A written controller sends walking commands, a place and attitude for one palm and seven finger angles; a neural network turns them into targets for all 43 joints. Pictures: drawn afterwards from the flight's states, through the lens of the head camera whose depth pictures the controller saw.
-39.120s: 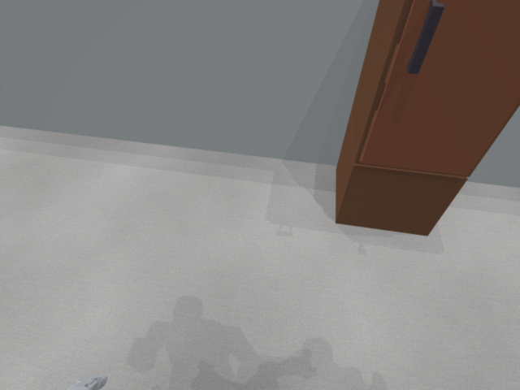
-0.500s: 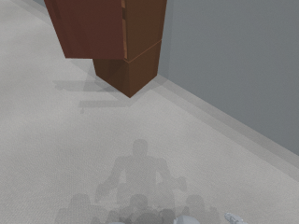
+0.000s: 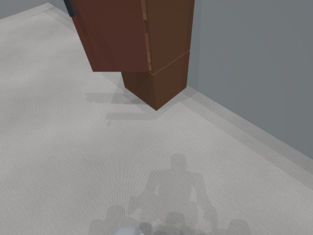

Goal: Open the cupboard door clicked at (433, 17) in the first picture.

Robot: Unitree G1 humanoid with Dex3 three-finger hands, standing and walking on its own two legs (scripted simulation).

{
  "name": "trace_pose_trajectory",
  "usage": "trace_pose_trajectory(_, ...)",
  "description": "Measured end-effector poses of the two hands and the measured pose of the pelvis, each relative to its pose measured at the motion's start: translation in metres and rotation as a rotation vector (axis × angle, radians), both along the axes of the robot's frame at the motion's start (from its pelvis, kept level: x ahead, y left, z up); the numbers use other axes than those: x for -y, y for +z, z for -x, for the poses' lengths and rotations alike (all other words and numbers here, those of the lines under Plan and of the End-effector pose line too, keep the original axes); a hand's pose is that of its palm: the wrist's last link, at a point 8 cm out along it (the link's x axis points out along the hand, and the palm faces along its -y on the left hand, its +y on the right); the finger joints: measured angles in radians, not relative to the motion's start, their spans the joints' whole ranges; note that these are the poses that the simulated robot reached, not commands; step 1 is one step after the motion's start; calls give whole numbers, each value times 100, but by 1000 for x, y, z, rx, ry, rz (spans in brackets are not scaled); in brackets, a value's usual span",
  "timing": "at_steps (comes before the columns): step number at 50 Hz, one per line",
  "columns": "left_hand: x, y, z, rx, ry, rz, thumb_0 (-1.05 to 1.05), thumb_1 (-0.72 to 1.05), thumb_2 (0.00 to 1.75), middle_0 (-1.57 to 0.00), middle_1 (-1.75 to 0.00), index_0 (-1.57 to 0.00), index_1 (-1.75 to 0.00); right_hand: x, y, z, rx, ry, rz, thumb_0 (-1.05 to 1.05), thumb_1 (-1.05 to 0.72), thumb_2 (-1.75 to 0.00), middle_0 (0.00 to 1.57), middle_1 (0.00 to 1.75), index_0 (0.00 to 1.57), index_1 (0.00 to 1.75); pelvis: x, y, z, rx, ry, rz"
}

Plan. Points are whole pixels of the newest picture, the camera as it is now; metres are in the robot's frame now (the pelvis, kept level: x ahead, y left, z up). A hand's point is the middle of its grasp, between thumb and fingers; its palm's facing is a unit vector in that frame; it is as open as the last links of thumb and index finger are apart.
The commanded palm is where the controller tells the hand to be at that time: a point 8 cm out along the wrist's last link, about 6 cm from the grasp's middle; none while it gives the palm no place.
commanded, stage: take the last steps up to it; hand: left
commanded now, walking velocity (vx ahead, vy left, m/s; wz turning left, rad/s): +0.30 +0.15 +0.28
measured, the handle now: out of the picture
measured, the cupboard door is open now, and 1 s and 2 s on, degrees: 42 42 42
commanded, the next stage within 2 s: come to a stop and stand still in 1.38 s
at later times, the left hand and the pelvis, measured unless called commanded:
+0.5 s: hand out of the picture +0.02 +0.29 -0.19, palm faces +0.21 -0.96 -0.19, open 7.4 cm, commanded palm none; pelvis +0.09 +0.11 -0.01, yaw +7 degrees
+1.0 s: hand (80, 155) +0.40 +0.32 -0.17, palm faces +0.10 -0.98 -0.19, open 7.4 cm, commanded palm none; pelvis +0.30 +0.14 -0.01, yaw +7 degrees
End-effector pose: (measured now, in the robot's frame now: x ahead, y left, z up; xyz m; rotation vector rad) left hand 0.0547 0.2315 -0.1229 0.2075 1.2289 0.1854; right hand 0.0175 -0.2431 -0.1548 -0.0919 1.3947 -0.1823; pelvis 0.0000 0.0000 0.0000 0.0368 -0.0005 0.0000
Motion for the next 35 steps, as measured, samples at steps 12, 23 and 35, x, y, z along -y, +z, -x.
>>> trace_pose_trajectory(12, -17, -9, 94, -206, 210, 72, 0, 91, 90, -20, -30, -20, -30, -33, 17, -103, 80, 195, 19, 1, -91, -90, 19, 30, 20, 30, -29, 4, -28, -8, 96, -1)
trace_pose_trajectory(23, -89, -38, 81, -338, 270, 122, 1, 91, 90, -20, -29, -19, -30, -131, 20, -207, 288, 286, 47, 0, -91, -90, 20, 30, 20, 30, -106, -16, -81, 8, 123, 23)
trace_pose_trajectory(35, -155, -9, -158, 80, 125, 57, 1, 91, 90, -20, -29, -19, -30, -150, 15, -133, -38, 144, 39, 0, -93, -90, 20, 30, 20, 30, -143, -1, -158, 1, 135, 12)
